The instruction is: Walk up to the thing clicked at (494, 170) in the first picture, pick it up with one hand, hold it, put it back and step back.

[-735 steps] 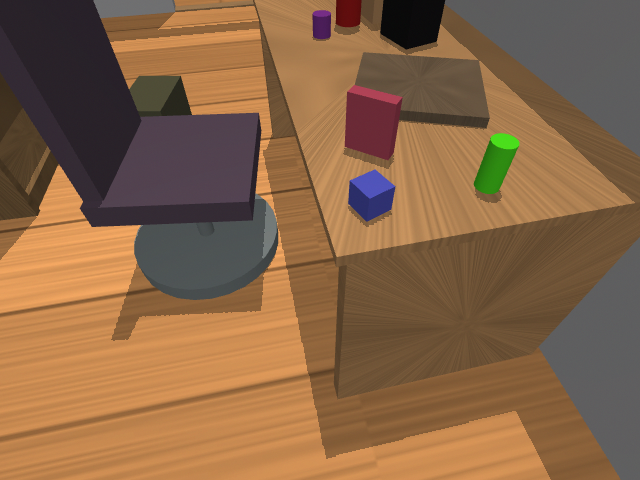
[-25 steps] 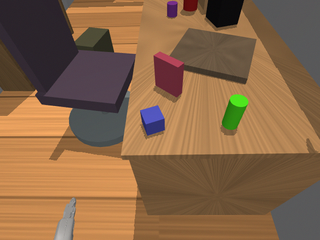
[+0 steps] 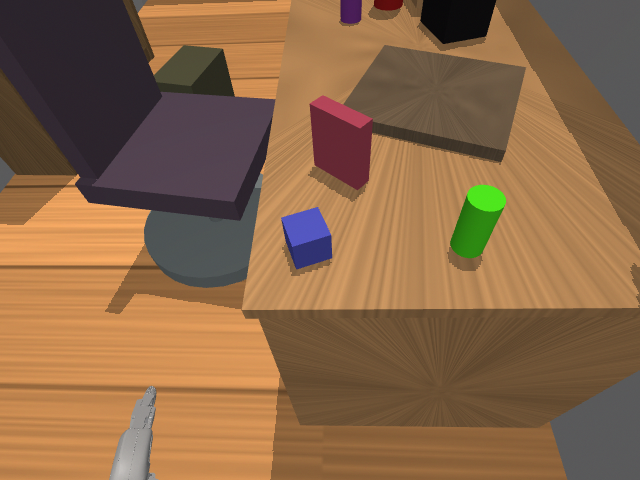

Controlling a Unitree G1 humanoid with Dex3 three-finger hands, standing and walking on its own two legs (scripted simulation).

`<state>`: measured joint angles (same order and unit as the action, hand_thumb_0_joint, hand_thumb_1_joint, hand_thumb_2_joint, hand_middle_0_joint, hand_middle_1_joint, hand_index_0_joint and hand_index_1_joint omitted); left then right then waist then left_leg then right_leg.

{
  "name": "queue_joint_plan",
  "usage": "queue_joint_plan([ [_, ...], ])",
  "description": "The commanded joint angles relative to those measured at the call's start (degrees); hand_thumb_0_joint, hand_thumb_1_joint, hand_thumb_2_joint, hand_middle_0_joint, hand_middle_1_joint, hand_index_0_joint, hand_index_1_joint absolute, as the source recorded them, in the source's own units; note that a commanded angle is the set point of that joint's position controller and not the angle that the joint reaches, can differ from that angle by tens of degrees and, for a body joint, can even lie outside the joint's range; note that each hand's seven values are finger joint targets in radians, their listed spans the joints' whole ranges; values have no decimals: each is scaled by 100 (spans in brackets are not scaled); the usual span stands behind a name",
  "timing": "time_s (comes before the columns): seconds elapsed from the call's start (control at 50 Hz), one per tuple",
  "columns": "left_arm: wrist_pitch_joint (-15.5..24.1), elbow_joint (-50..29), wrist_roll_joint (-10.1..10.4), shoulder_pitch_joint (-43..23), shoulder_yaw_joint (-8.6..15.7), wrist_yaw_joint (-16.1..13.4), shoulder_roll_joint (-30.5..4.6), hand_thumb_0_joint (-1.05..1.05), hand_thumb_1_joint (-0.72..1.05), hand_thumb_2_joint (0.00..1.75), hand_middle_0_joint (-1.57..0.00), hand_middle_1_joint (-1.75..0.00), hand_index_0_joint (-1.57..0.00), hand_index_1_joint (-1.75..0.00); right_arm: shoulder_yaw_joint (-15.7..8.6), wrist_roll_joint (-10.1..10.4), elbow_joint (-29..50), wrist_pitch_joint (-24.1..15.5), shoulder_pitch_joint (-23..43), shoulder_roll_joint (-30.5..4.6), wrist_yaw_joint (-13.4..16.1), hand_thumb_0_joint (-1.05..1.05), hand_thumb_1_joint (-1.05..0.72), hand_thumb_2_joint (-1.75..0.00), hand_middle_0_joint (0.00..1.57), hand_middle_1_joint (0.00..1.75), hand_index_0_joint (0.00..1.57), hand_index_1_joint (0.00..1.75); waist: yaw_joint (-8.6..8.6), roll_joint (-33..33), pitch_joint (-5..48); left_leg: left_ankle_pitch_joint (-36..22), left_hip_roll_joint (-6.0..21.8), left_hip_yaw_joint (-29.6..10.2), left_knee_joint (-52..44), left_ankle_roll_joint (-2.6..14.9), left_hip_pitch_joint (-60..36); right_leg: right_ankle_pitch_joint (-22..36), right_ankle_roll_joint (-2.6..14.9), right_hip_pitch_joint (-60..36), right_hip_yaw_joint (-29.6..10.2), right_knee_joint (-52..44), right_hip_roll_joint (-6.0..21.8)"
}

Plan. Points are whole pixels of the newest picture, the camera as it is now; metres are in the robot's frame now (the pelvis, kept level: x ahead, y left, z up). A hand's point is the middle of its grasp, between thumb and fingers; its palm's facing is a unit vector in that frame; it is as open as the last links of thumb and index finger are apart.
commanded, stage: go down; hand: right
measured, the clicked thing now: (475, 223) +0.47 -0.19 +0.02
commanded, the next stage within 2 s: approach in 1.10 s
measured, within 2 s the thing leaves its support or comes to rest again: neither
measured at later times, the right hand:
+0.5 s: hand out of the picture +0.39 -0.38 +0.16, palm faces +0.16 +0.99 +0.01, open 17.7 cm
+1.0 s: hand out of the picture +0.40 -0.38 +0.16, palm faces +0.17 +0.99 +0.00, open 17.7 cm
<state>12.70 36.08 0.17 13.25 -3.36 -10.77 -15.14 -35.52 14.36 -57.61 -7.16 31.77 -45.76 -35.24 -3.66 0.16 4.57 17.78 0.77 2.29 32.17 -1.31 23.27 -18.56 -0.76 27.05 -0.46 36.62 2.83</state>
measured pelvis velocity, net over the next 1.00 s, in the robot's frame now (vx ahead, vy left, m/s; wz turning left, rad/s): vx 0.00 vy -0.01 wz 0.01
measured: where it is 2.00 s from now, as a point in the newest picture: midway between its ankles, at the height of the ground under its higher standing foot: outside the picture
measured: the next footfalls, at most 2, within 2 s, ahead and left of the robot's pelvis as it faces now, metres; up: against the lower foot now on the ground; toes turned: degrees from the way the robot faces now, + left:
none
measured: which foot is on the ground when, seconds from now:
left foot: down 0.00-1.00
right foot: down 0.00-1.00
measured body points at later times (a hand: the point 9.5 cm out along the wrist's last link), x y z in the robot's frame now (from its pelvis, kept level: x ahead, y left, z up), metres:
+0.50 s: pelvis +0.00 -0.01 +0.00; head +0.05 -0.03 +0.44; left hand +0.14 +0.25 -0.07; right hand +0.38 -0.43 +0.16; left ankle -0.02 +0.14 -0.73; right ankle -0.01 -0.12 -0.73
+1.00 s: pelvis +0.00 -0.01 -0.01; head +0.06 -0.03 +0.44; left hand +0.14 +0.25 -0.07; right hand +0.38 -0.43 +0.16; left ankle -0.02 +0.14 -0.73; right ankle -0.01 -0.12 -0.73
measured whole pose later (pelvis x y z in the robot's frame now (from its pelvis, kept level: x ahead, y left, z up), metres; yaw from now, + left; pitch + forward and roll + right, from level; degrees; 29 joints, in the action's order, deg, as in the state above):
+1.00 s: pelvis +0.00 -0.01 -0.01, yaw +1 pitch +11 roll +3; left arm 13.3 31.5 -0.4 15.0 -4.8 -10.0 -14.8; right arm -36.0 11.1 -63.7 -6.2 38.7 -50.7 -34.4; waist -5.4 0.1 5.2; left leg 18.1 0.5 1.8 33.9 -1.9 26.8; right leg -20.0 -0.2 31.2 -0.2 40.0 3.1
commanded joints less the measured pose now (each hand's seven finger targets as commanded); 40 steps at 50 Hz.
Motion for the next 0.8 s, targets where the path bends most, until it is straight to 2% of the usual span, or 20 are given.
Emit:
queue_joint_plan([
  [0.0,294,-801,11,-206,454,-115,-1016,0,-56,6,-5,-6,-5,-6,-318,148,1027,-305,1936,-2398,3,0,55,-7,4,6,5,6,-5,-950,1776,-1805,-153,-10,-179,198,-242,2283,134,-1299,-94,-247,-146],
  [0.08,296,-830,25,-228,251,-72,-773,0,-55,6,-5,-6,-5,-6,-296,104,1011,-331,2122,-2446,2,0,56,-6,4,5,5,5,24,-925,1648,-1720,-120,-51,-197,182,-308,1884,171,-1116,-47,-258,-192],
  [0.12,314,-777,7,-189,483,-98,-1012,0,-55,6,-5,-6,-5,-6,-353,109,968,-328,2117,-2545,6,0,58,-7,4,6,4,6,-16,-942,1760,-1761,-133,-34,-136,193,-228,2020,154,-1157,-84,-222,-166],
  [0.16,341,-927,1,-304,267,-84,-875,0,-55,6,-5,-6,-5,-6,-350,78,999,-347,2243,-2603,6,0,58,-7,4,6,4,6,44,-1021,1949,-1773,-134,-38,-116,194,-244,2143,141,-1280,-83,-151,-161],
  [0.2,323,-791,-7,-174,307,-89,-891,0,-55,6,-5,-6,-5,-6,-297,91,861,-333,2229,-2520,-1,0,57,-7,4,6,4,6,-1,-997,1821,-1823,-151,-9,-60,200,-180,2309,125,-1209,-105,-127,-141],
  [0.28,335,-987,-28,-216,321,-93,-939,0,-56,6,-5,-6,-5,-6,-278,-11,775,-321,2436,-2614,7,0,56,-6,4,5,4,5,-38,-1070,2099,-2073,-152,-37,-11,198,-172,2835,106,-1399,-100,40,-131],
  [0.32,300,-859,-22,-190,223,-52,-837,0,-55,6,-5,-6,-5,-6,-290,-28,710,-317,2395,-2647,12,0,59,-6,4,6,4,6,25,-1093,1851,-1845,-152,-26,-28,213,-158,2496,117,-1117,-100,-29,-139],
  [0.36,336,-1020,-30,-219,427,-84,-1038,0,-55,6,-5,-6,-5,-6,-291,-50,753,-313,2562,-2694,30,0,59,-7,4,6,4,6,-58,-1104,2107,-1798,-156,-35,-40,219,-133,2328,121,-1297,-97,-35,-127],
  [0.4,305,-840,-34,18,237,-64,-834,0,-55,6,-5,-6,-5,-6,-252,-79,654,-288,2638,-2688,39,0,60,-6,4,6,4,6,-84,-1086,1851,-1738,-162,-32,-50,216,-58,2171,123,-1145,-83,-60,-147],
  [0.42,309,-937,-25,-62,207,-47,-820,0,-55,6,-5,-6,-5,-6,-280,-89,938,-308,2824,-2782,51,0,59,-6,4,6,4,6,-16,-1196,2045,-1758,-162,-31,-25,224,-154,2237,109,-1171,-93,-79,-140],
  [0.46,315,-884,-32,-52,376,-61,-934,0,-55,6,-5,-6,-6,-6,-191,-127,448,-240,2543,-2658,69,0,61,-7,3,6,4,6,-96,-1064,1777,-1668,-199,9,-22,231,82,2348,86,-1198,-119,-51,-97],
  [0.5,331,-1181,-41,-136,301,-42,-942,0,-55,6,-5,-6,-5,-6,-327,-113,878,-303,3004,-2926,73,0,60,-6,4,6,4,6,-44,-1185,2215,-1753,-196,0,-19,224,-68,2451,80,-1379,-118,-5,-94],
  [0.52,332,-1020,-42,-43,211,-34,-833,0,-55,6,-5,-6,-5,-6,-199,-126,423,-250,2781,-2713,65,0,60,-7,4,6,4,6,-95,-1068,1787,-1603,-199,13,-42,222,36,2186,98,-1104,-103,-35,-103],
  [0.54,329,-969,-34,-34,326,-34,-890,0,-55,6,-5,-6,-5,-6,-183,-155,408,-232,2635,-2690,67,0,61,-7,4,6,4,6,-55,-1001,1674,-1550,-169,-13,-67,222,-38,1873,126,-930,-72,-96,-141],
  [0.56,333,-970,-32,-26,420,-40,-996,0,-54,5,-5,-6,-5,-5,-290,-143,787,-284,2932,-2940,73,0,61,-7,4,6,4,6,-50,-1234,1935,-1518,-176,-12,-37,233,-36,1837,105,-1073,-86,-133,-129],
  [0.58,346,-1067,-36,-120,358,-38,-950,0,-55,6,-5,-6,-5,-6,-244,-197,281,-221,2643,-2819,78,0,61,-6,4,6,4,6,-81,-1118,1862,-1535,-164,-37,-63,232,-15,1852,118,-1052,-69,-91,-138],
  [0.6,373,-1267,-34,-234,264,-24,-895,0,-55,5,-5,-6,-5,-6,-207,-161,384,-241,2753,-2742,77,0,60,-6,4,6,4,6,-85,-933,1811,-1548,-176,-4,-51,216,-110,1789,128,-920,-86,-95,-132],
  [0.64,353,-1132,-25,-51,256,-22,-849,0,-55,6,-5,-5,-5,-6,-268,-189,437,-240,2800,-2884,75,0,61,-6,3,6,4,6,-58,-1087,1881,-1636,-172,-13,-22,227,-114,1979,105,-935,-86,-62,-140],
  [0.68,354,-1158,-30,-35,280,-32,-877,0,-55,6,-5,-6,-5,-6,-192,-167,446,-227,2732,-2711,45,0,61,-6,3,6,4,6,-65,-1133,1997,-1589,-186,-15,-31,233,-37,2072,94,-1117,-97,-54,-118],
  [0.78,333,-1188,-16,-27,341,-18,-970,0,-55,6,-5,-6,-5,-6,-179,-137,626,-235,2806,-2714,49,0,61,-6,4,6,4,6,-69,-1182,2058,-1646,-229,33,3,255,84,2577,50,-1337,-151,-21,-57],
])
